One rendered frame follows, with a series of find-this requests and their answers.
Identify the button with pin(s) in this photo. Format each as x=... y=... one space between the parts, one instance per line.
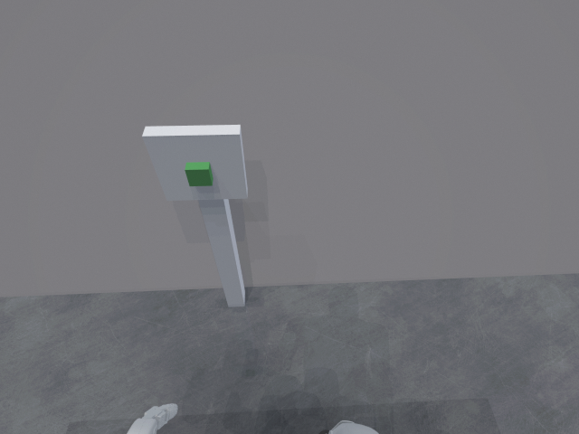
x=199 y=174

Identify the right robot shin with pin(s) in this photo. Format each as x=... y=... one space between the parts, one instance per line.
x=343 y=421

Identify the panel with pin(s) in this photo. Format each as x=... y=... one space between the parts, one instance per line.
x=170 y=148

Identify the robot left hand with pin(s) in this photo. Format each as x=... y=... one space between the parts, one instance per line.
x=154 y=419

